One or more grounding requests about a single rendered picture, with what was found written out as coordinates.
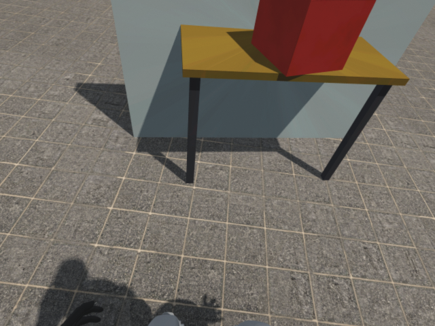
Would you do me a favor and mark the carton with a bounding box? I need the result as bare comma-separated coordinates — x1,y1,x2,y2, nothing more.
251,0,376,77

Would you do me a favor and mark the robot left hand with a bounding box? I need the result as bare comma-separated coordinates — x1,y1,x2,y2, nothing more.
61,301,103,326

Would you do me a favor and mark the table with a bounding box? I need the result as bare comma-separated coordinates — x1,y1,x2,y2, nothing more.
181,24,409,183

